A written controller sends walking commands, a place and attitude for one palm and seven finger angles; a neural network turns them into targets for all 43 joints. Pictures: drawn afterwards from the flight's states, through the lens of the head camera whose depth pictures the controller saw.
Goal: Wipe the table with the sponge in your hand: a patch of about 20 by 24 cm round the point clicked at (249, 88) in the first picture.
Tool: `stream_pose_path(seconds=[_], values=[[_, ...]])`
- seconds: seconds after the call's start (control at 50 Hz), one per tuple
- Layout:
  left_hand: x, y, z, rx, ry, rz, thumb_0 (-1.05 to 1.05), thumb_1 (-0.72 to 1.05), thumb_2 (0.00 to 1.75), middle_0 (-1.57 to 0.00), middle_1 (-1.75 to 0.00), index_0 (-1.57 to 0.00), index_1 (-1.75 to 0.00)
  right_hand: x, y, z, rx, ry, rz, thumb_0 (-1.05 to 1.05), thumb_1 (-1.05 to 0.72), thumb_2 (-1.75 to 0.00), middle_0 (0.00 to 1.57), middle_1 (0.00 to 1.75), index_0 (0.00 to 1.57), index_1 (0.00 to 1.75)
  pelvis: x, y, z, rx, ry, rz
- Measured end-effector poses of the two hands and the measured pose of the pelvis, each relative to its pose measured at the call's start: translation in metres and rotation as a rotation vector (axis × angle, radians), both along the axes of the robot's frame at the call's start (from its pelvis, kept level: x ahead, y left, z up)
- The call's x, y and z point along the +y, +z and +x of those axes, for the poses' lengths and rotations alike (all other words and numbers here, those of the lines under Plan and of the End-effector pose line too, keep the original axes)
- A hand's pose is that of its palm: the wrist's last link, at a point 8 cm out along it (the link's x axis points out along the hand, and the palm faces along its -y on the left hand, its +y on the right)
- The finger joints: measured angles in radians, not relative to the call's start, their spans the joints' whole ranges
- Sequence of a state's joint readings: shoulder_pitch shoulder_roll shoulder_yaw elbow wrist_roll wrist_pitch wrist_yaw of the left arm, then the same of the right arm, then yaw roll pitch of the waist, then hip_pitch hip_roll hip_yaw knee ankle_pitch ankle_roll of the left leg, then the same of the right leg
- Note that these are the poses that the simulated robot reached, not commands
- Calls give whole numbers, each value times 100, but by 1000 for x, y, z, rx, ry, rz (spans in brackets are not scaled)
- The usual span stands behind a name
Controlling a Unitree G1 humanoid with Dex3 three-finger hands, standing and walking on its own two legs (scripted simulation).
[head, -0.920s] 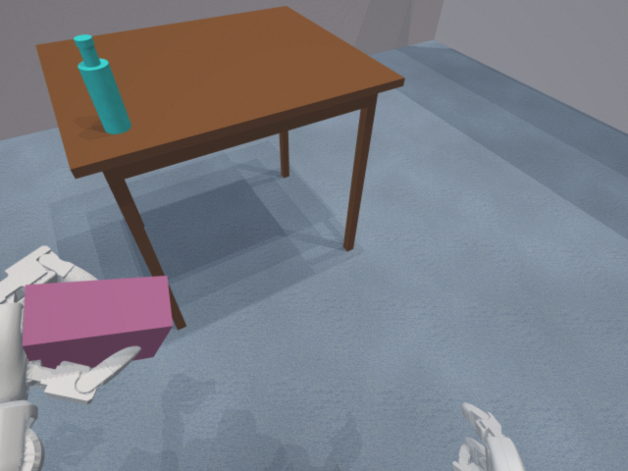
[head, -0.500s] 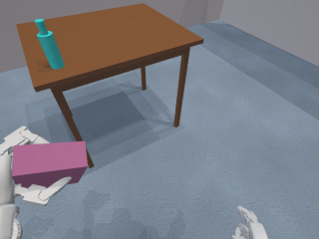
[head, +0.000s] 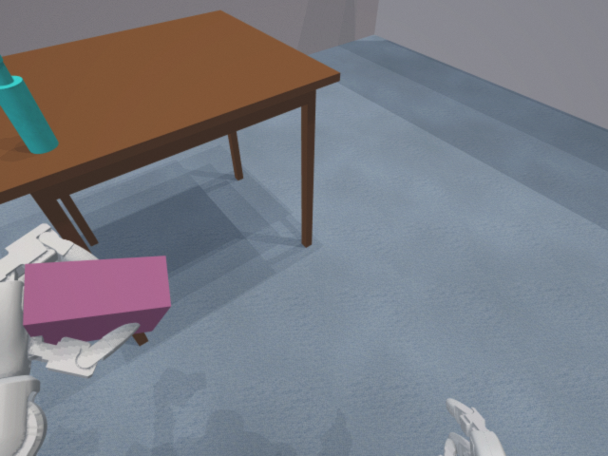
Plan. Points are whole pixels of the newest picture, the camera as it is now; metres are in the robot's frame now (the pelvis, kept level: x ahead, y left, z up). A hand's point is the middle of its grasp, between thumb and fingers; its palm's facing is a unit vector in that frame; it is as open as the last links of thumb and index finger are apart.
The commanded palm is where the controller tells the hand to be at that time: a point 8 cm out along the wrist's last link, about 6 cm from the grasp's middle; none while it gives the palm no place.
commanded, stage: walk to a spot facing it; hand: left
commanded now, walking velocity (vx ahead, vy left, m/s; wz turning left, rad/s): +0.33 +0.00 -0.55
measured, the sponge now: (119, 301) +0.23 +0.21 +0.16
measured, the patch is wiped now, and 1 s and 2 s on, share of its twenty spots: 0.00 0.00 0.00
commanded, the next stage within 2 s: turn to face it in 0.74 s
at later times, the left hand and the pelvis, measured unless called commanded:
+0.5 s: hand (235, 173) +0.40 +0.12 +0.19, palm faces +0.09 -0.87 -0.49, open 9.3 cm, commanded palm +0.35 +0.19 +0.20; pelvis +0.11 -0.03 +0.02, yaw -18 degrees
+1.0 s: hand (289, 126) +0.51 +0.07 +0.19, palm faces +0.17 -0.90 -0.40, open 9.3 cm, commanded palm +0.47 +0.12 +0.20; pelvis +0.24 -0.10 +0.00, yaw -17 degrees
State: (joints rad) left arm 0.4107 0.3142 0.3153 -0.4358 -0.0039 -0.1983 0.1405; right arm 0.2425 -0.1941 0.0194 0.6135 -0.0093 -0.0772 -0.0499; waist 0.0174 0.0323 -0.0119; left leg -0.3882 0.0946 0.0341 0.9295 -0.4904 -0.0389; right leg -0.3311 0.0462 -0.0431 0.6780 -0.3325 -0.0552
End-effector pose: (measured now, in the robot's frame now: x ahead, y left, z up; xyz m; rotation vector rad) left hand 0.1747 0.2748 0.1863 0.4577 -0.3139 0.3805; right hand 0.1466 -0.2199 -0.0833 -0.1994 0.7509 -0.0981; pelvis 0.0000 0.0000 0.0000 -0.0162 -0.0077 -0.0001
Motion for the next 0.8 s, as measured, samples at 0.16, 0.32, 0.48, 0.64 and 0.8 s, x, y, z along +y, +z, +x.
stream_pose_path(seconds=[0.16,0.32,0.48,0.64,0.8], values=[[-7,9,50,12,-102,21,0,-42,100,-83,-136,-83,-136,-26,17,4,78,-100,-71,1,-90,-90,20,30,20,30,5,14,32,32,-78,22],[-18,12,125,-32,-192,44,0,-42,100,-83,-136,-83,-136,-24,22,28,-9,-216,-46,1,-90,-90,20,30,20,30,9,11,67,18,-204,29],[-93,23,194,17,-363,116,0,-42,100,-83,-136,-83,-136,-37,13,34,15,-310,57,1,-90,-90,20,30,20,30,-23,17,107,32,-312,-1],[-164,12,242,15,-424,187,0,-42,101,-83,-136,-83,-136,-109,-31,44,107,-388,61,1,-90,-90,20,30,20,30,-70,-9,138,0,-354,14],[-187,34,266,22,-450,203,0,-42,101,-83,-136,-83,-136,-161,1,65,125,-461,-24,1,-91,-90,20,30,20,30,-93,12,174,15,-349,30]])
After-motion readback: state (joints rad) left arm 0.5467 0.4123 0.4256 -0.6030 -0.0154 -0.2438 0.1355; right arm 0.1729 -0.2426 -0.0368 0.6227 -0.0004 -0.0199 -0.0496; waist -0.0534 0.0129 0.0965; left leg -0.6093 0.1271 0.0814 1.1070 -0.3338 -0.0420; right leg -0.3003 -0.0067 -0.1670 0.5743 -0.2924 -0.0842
